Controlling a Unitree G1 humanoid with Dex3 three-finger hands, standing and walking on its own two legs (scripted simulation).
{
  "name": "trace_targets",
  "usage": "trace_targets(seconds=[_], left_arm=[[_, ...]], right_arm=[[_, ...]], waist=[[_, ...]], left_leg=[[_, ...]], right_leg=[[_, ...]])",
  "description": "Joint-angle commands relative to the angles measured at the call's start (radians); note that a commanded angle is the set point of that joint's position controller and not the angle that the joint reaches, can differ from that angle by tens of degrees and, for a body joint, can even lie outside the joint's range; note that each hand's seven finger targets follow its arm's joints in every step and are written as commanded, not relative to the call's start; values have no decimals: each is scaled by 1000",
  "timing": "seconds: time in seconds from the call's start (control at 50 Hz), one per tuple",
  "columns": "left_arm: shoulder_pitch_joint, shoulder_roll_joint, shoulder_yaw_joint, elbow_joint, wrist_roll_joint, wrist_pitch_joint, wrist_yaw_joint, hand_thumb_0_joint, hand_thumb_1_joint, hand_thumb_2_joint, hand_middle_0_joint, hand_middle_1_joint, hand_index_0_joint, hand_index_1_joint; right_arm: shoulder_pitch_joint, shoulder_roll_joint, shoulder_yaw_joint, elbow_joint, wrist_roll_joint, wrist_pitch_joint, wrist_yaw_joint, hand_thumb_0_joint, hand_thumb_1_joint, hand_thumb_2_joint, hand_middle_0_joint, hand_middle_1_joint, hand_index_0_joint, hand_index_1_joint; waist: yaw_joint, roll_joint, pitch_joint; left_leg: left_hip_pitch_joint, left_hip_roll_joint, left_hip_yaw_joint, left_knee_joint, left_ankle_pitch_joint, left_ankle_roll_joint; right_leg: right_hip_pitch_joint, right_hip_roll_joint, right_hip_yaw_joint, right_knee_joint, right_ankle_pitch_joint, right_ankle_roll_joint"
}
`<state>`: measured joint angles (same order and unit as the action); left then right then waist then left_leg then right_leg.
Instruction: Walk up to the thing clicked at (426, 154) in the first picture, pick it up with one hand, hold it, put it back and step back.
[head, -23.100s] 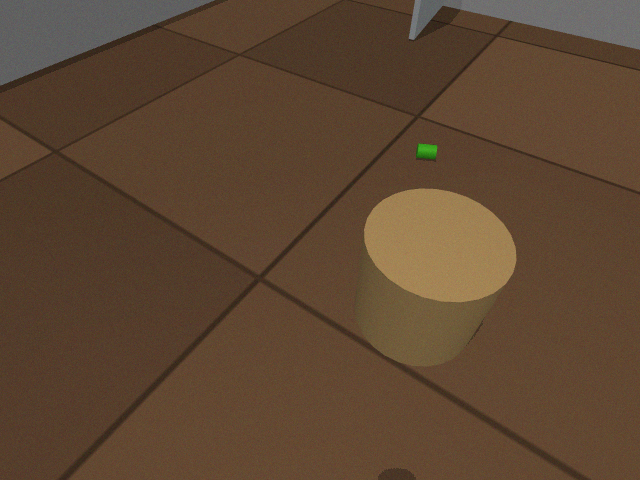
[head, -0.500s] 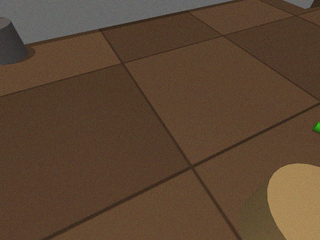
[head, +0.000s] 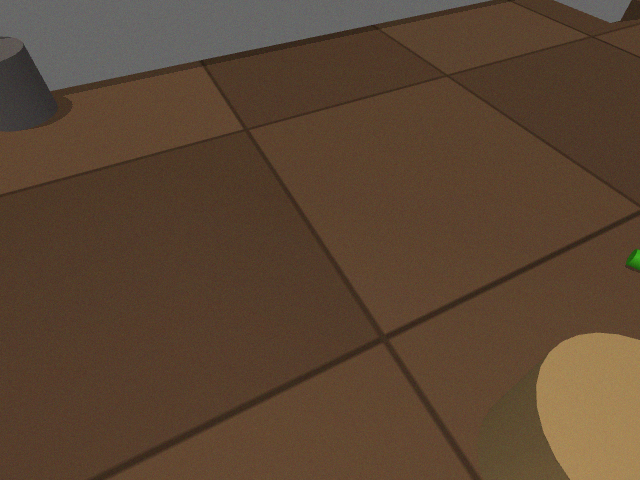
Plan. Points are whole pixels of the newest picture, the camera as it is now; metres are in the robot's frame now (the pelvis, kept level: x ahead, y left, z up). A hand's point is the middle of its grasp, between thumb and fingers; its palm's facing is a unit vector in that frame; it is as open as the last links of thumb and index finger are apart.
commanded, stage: stand
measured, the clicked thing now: out of the picture +0.98 -1.28 -0.75
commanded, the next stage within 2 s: walk up in 0.26 s
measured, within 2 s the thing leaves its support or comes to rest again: neither
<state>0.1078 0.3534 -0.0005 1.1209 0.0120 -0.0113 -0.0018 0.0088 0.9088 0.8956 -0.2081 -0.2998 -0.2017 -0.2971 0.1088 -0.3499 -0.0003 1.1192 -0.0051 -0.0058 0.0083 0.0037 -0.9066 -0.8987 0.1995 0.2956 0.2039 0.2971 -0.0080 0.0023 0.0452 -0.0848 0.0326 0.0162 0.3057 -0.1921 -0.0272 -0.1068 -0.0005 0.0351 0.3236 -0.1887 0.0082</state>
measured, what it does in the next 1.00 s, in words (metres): walks ahead: left foot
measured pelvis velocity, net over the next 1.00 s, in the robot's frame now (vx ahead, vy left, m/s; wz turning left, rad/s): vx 0.22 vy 0.00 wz -0.06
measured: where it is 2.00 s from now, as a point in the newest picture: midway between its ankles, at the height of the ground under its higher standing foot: (334, 353)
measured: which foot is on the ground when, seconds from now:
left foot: down 0.00-0.52, up 0.54-0.80, down 0.82-1.00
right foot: down 0.00-0.88, up 0.90-1.00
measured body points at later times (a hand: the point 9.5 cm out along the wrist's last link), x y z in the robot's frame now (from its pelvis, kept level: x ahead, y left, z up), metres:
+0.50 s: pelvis +0.04 -0.01 -0.02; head +0.03 -0.02 +0.43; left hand +0.09 +0.32 -0.13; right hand +0.08 -0.34 -0.14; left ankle -0.02 +0.13 -0.75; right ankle -0.01 -0.13 -0.75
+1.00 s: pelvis +0.22 +0.00 -0.02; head +0.24 +0.02 +0.43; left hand +0.28 +0.31 -0.15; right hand +0.32 -0.31 -0.12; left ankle +0.31 +0.08 -0.75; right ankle +0.13 -0.14 -0.66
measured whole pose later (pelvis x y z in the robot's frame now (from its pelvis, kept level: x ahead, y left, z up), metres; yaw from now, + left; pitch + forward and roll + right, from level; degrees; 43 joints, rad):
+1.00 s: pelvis +0.22 +0.00 -0.02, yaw -3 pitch -5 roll -1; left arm 0.31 0.39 0.02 0.91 0.00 -0.05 -0.04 0.01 0.91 0.90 -0.21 -0.30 -0.20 -0.30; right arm 0.18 -0.35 -0.08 0.83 -0.01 -0.04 0.06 0.00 -0.91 -0.90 0.20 0.30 0.21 0.30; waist 0.01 -0.02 0.12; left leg -0.30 -0.01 0.09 0.54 -0.16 0.08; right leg -0.31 0.02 0.07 1.16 -0.42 -0.07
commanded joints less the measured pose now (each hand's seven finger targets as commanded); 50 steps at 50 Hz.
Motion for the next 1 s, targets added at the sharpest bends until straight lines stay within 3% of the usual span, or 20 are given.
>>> trace_targets(seconds=[0.0,0.22,0.24,0.3,0.38,0.42,0.46,0.48,0.5,0.52,0.54,0.58,0.64,0.74,0.78,0.82,0.84,0.86,0.88,0.98], left_arm=[[-27,214,41,-57,-2,-21,15,0,900,900,-200,-300,-200,-300],[-24,218,43,-56,-3,-22,16,0,900,900,-200,-300,-200,-300],[29,298,98,-110,12,-32,-15,0,900,900,-200,-300,-200,-300],[-5,276,110,-132,26,-31,-40,0,900,900,-200,-300,-200,-300],[-5,230,103,-175,21,-46,-47,0,900,900,-200,-300,-200,-300],[4,228,104,-189,24,-50,-50,0,900,900,-200,-300,-200,-300],[88,238,116,-173,26,-59,-55,0,900,900,-200,-300,-200,-300],[179,270,131,-147,27,-72,-48,0,900,900,-200,-300,-200,-300],[313,360,158,-117,34,-87,-36,0,900,900,-200,-300,-200,-300],[334,400,155,-127,23,-93,-28,0,900,900,-200,-300,-200,-300],[307,396,153,-151,15,-88,-25,0,900,900,-200,-300,-200,-300],[293,336,142,-173,-1,-82,-8,0,900,900,-200,-300,-200,-300],[192,296,125,-220,-9,-78,-2,0,900,900,-200,-300,-200,-300],[155,307,120,-279,-5,-77,-8,0,900,900,-200,-300,-200,-300],[127,312,115,-292,-14,-75,-9,0,900,900,-200,-300,-200,-300],[194,245,94,-297,-24,-73,-7,0,900,900,-200,-300,-200,-300],[280,189,84,-286,-34,-70,-7,0,900,900,-200,-300,-200,-300],[332,249,95,-292,-34,-65,-2,0,900,900,-200,-300,-200,-300],[330,306,95,-274,-26,-58,-1,0,900,900,-200,-300,-200,-300],[338,274,104,-240,-11,-54,-34,0,900,900,-200,-300,-200,-300]], right_arm=[[-29,-216,-45,-60,-3,-20,-15,0,-900,-900,200,300,200,300],[-29,-215,-44,-60,-3,-19,-16,0,-900,-900,200,300,200,300],[33,-293,-102,-115,-21,-36,5,0,-900,-900,200,300,200,300],[14,-287,-115,-133,-32,-35,25,0,-900,-900,200,300,200,300],[97,-306,-140,-152,-27,-60,26,0,-900,-900,200,300,200,300],[71,-327,-154,-181,-33,-54,32,0,-900,-900,200,300,200,300],[17,-320,-151,-221,-31,-40,41,0,-900,-900,200,300,200,300],[-25,-277,-134,-239,-32,-36,43,0,-900,-900,200,300,200,300],[-53,-196,-109,-273,-24,-39,47,0,-900,-900,200,300,200,300],[-104,-190,-96,-303,-25,-43,37,0,-900,-900,200,300,200,300],[-81,-222,-101,-299,-28,-48,24,0,-900,-900,200,300,200,300],[-38,-237,-109,-275,-17,-53,25,0,-900,-900,200,300,200,300],[4,-226,-110,-282,-1,-36,45,0,-900,-900,200,300,200,300],[-37,-208,-122,-333,-9,-41,64,0,-900,-900,200,300,200,300],[125,-220,-146,-299,-17,-44,57,0,-900,-900,200,300,200,300],[344,-287,-193,-251,-39,-47,41,0,-900,-900,200,300,200,300],[418,-327,-210,-259,-53,-51,31,0,-900,-900,200,300,200,300],[327,-374,-206,-300,-17,-55,31,0,-900,-900,200,300,200,300],[238,-384,-211,-322,6,-55,31,0,-900,-900,200,300,200,300],[123,-252,-145,-352,4,-79,33,0,-900,-900,200,300,200,300]], waist=[[4,5,-87],[3,4,-85],[6,-10,-174],[6,22,56],[-18,106,43],[-14,140,38],[37,130,43],[93,60,39],[144,-243,28],[150,-189,98],[138,-86,129],[103,-42,91],[41,-129,55],[48,-141,35],[-48,-97,-59],[-142,77,-194],[-148,232,-240],[-95,228,-267],[-59,183,-202],[29,62,58]], left_leg=[[27,108,-70,-21,184,43],[34,108,-74,-26,185,45],[38,66,-70,56,-328,110],[-142,99,-153,33,-567,135],[55,222,-288,-51,-372,208],[70,286,-319,-67,-308,258],[-114,234,-230,16,-384,227],[-255,129,-102,203,-297,171],[-489,-24,49,611,-267,100],[-706,-71,5,670,-350,66],[-708,-22,-74,694,-363,58],[-675,-23,-125,746,-284,76],[-562,-20,-65,607,-179,72],[-286,-5,26,256,38,66],[3,-21,36,211,198,96],[348,0,-21,240,107,163],[392,180,-334,151,-96,239],[306,341,-692,-46,-386,316],[194,383,-730,-132,-552,337],[-226,200,-242,-142,-225,205]], right_leg=[[18,-128,73,-41,235,-29],[15,-125,68,-39,234,-28],[28,-63,66,33,-290,-66],[-226,-73,123,76,-522,-87],[-330,-10,-3,248,-187,-64],[-330,-27,-32,242,-240,-34],[-117,-21,-10,130,-260,-49],[86,-13,37,26,-270,-73],[270,-201,374,-84,-175,-104],[348,-332,544,-101,136,-194],[312,-394,553,-62,339,-251],[345,-270,326,14,576,-181],[277,-171,134,-7,562,-134],[77,-151,43,-7,413,-150],[-41,-159,21,165,446,-137],[-256,-66,-18,558,336,-92],[-388,77,-23,832,-65,-62],[-417,112,74,940,-364,-89],[-407,33,97,992,-339,-101],[-293,-58,54,772,-134,-46]])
